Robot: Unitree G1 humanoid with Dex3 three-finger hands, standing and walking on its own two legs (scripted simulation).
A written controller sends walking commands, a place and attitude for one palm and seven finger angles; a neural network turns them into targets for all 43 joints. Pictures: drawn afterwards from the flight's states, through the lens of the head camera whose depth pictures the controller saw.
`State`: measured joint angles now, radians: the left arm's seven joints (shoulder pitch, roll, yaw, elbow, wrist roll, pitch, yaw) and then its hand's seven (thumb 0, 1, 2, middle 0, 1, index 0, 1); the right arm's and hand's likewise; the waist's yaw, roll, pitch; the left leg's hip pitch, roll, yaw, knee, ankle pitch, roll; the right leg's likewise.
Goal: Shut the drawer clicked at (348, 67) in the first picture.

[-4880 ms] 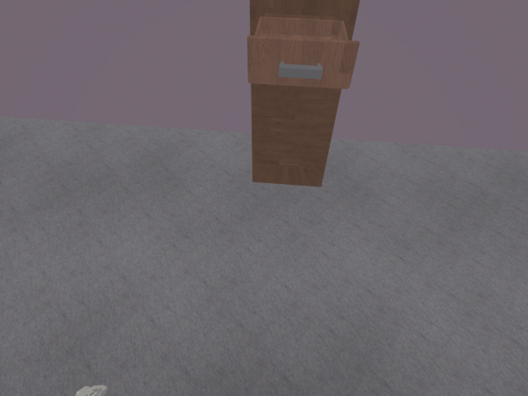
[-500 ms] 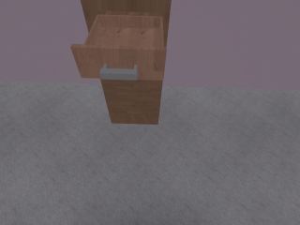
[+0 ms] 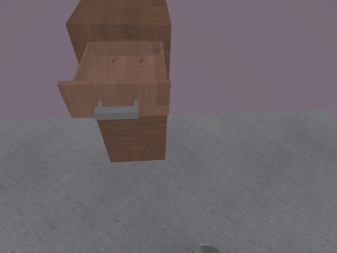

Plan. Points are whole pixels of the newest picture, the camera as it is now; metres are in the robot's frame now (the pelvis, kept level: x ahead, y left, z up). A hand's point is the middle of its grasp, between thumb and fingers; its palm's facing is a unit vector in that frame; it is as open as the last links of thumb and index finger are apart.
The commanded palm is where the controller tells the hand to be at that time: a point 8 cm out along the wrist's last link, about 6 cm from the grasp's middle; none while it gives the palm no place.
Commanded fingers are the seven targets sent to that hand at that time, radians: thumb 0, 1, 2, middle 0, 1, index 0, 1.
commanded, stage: take the last steps up to it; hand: left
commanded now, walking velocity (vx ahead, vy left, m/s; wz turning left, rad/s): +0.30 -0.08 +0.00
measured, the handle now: (117, 108) +0.52 +0.17 +0.03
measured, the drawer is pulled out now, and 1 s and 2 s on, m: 0.28 0.28 0.28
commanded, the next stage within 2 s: come to a stop and stand still in 0.48 s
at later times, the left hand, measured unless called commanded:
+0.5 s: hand out of the picture +0.12 +0.11 -0.18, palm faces +0.11 -0.98 -0.17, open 7.3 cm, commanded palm none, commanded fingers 0.00 0.90 0.90 -0.20 -0.30 -0.20 -0.30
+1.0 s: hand (128, 235) +0.21 +0.12 -0.18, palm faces +0.07 -0.97 -0.24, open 7.3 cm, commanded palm none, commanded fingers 0.00 0.90 0.90 -0.20 -0.30 -0.20 -0.30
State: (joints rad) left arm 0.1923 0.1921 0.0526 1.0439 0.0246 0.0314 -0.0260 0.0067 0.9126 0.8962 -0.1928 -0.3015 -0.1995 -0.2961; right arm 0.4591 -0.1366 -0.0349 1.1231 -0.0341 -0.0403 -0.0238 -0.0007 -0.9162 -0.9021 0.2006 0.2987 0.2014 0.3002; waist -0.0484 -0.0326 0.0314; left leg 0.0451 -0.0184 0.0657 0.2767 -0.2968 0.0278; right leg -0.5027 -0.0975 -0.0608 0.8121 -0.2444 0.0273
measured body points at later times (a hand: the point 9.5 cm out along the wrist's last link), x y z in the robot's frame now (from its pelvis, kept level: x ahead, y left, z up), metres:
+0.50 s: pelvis +0.15 -0.06 +0.00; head +0.15 -0.05 +0.45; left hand +0.12 +0.16 -0.16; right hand +0.24 -0.29 -0.15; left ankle +0.23 +0.07 -0.71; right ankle +0.13 -0.15 -0.74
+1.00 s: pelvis +0.19 -0.08 -0.01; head +0.20 -0.08 +0.44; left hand +0.21 +0.17 -0.16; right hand +0.25 -0.31 -0.16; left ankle +0.24 +0.06 -0.74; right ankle +0.18 -0.20 -0.72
